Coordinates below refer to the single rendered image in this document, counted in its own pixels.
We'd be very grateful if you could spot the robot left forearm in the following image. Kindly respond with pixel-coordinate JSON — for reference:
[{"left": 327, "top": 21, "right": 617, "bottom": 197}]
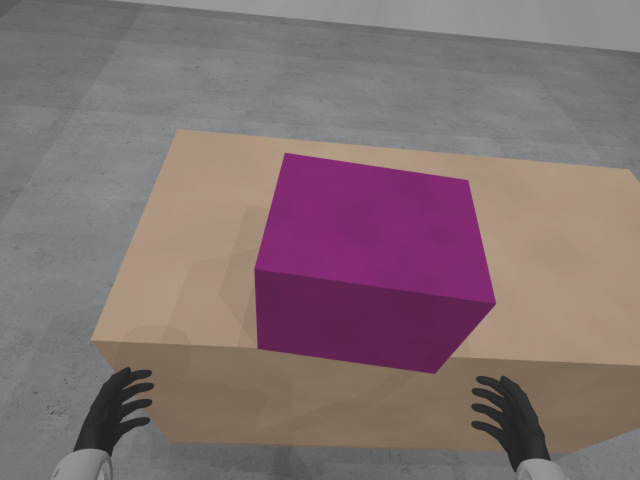
[{"left": 51, "top": 449, "right": 113, "bottom": 480}]

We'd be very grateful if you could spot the robot left hand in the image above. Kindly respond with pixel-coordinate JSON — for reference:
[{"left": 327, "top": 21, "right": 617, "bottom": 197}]
[{"left": 73, "top": 367, "right": 154, "bottom": 458}]

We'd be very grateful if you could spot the pedestal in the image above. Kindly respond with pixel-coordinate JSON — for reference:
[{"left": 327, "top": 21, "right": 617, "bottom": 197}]
[{"left": 90, "top": 129, "right": 640, "bottom": 453}]

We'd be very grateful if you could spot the carton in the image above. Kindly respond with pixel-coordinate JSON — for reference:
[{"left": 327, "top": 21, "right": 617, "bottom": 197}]
[{"left": 254, "top": 153, "right": 496, "bottom": 374}]

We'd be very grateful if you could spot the robot right forearm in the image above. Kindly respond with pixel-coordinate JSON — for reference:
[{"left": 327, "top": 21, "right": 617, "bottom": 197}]
[{"left": 514, "top": 459, "right": 569, "bottom": 480}]

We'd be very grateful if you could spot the robot right hand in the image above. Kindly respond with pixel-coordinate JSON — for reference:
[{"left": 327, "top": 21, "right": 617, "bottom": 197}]
[{"left": 471, "top": 376, "right": 551, "bottom": 473}]

